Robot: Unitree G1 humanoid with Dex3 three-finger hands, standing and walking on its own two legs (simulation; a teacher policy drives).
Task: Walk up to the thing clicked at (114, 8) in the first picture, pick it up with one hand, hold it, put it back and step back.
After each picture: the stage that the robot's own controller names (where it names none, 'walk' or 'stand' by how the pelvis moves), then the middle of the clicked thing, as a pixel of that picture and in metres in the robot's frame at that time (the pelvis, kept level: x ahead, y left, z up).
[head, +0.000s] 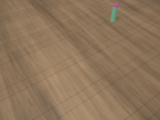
stand; (114, 13) +1.95 -0.46 -0.65
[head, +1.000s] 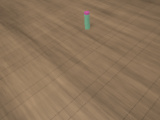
walk; (87, 20) +1.88 +0.02 -0.62
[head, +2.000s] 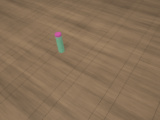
walk; (59, 42) +1.33 +0.30 -0.65
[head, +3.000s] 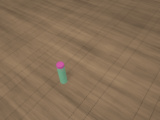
walk; (62, 73) +0.91 +0.25 -0.65
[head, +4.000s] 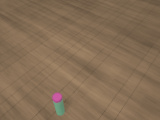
walk; (58, 104) +0.58 +0.21 -0.64
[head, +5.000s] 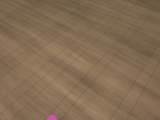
stand; out of the picture +0.43 +0.21 -0.64
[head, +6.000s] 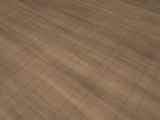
stand; out of the picture +0.41 +0.20 -0.66
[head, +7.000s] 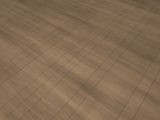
stand; out of the picture +0.38 +0.21 -0.66
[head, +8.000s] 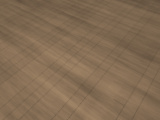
stand; out of the picture +0.38 +0.22 -0.66
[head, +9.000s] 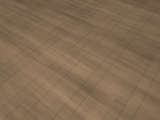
stand; out of the picture +0.37 +0.22 -0.66
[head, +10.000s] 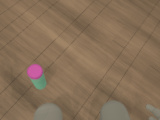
go down; (38, 78) +0.44 +0.20 -0.40
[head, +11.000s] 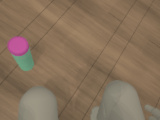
go down; (23, 56) +0.47 +0.22 -0.27
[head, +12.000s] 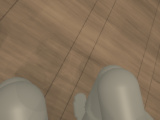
close in; out of the picture +0.47 +0.24 -0.18
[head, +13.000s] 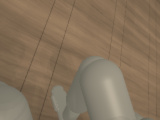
close; out of the picture +0.46 +0.27 -0.17
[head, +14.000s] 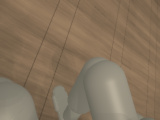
lift; out of the picture +0.43 +0.26 -0.17
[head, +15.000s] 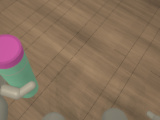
lift; (18, 73) +0.35 +0.19 +0.04
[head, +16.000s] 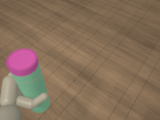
hold; (32, 85) +0.32 +0.16 +0.06
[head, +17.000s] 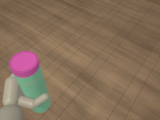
hold; (34, 86) +0.32 +0.17 +0.05
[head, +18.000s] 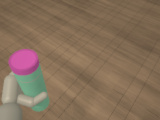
hold; (33, 85) +0.32 +0.17 +0.05
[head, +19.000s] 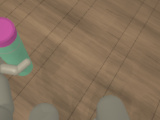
crouch; (13, 53) +0.43 +0.19 -0.03
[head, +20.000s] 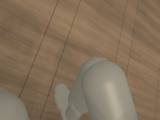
lower; out of the picture +0.46 +0.26 -0.17
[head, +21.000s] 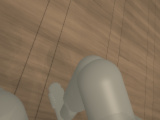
lower; out of the picture +0.47 +0.27 -0.17
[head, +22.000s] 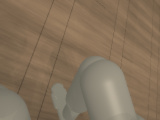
lower; out of the picture +0.46 +0.28 -0.17
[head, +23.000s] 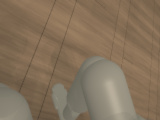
lower; out of the picture +0.46 +0.28 -0.17
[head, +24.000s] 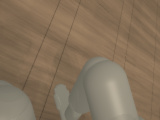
loosen; out of the picture +0.45 +0.27 -0.16
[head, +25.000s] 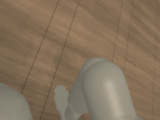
withdraw; out of the picture +0.46 +0.27 -0.17
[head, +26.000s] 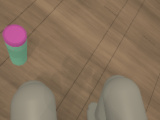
walk; (17, 48) +0.47 +0.22 -0.22
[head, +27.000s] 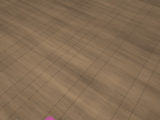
stand; out of the picture +0.39 +0.18 -0.58
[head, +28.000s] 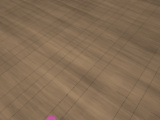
stand; out of the picture +0.41 +0.20 -0.60
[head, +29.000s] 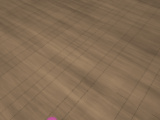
stand; out of the picture +0.40 +0.19 -0.60
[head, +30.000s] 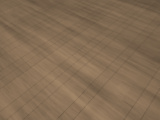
stand; out of the picture +0.40 +0.18 -0.65
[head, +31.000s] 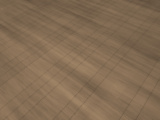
stand; out of the picture +0.39 +0.20 -0.66
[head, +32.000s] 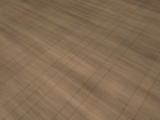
walk; out of the picture +0.38 +0.21 -0.66
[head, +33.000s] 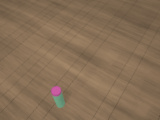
walk; (58, 97) +0.55 +0.21 -0.63
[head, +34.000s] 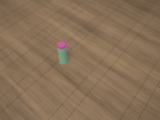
walk; (62, 53) +0.93 +0.18 -0.62
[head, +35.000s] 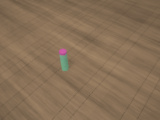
stand; (64, 60) +1.04 +0.19 -0.63
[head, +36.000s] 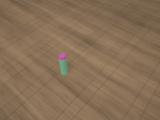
stand; (63, 64) +1.00 +0.19 -0.66
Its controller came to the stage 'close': yes
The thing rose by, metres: 0.69
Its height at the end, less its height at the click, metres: +0.00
